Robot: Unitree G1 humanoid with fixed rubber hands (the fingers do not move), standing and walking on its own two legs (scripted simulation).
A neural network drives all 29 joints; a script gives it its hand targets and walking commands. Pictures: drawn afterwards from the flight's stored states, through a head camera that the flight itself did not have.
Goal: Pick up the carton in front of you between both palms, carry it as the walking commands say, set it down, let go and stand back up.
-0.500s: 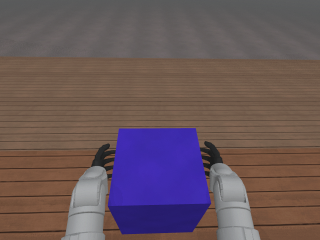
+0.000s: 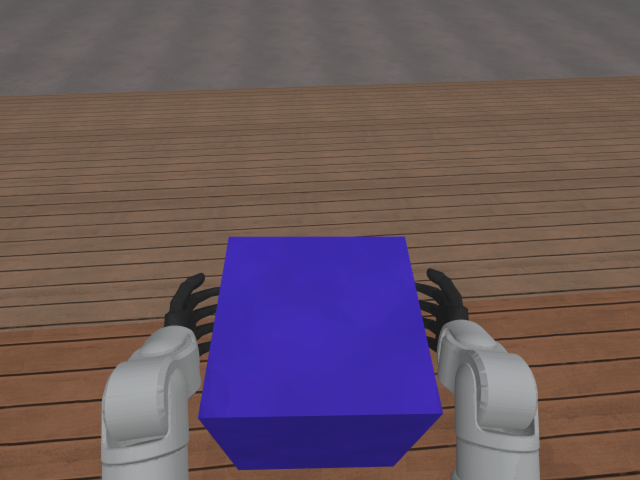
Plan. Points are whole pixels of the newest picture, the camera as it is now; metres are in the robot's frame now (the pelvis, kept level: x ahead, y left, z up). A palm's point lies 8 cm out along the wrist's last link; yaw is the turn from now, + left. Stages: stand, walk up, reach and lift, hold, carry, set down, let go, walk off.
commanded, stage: carry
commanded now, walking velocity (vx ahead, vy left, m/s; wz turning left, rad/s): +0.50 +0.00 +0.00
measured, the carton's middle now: (316, 359) +0.27 +0.00 +0.01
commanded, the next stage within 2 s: none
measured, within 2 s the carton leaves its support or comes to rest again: neither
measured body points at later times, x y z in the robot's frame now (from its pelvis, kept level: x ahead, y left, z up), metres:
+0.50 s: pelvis +0.32 +0.03 -0.02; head +0.34 +0.03 +0.43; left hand +0.60 +0.17 +0.04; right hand +0.60 -0.13 +0.05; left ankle +0.42 +0.09 -0.73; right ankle +0.11 -0.07 -0.66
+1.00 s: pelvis +0.65 -0.01 -0.03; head +0.67 -0.02 +0.42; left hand +1.00 +0.15 +0.09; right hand +1.01 -0.15 +0.09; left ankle +0.45 +0.09 -0.67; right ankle +0.76 -0.07 -0.73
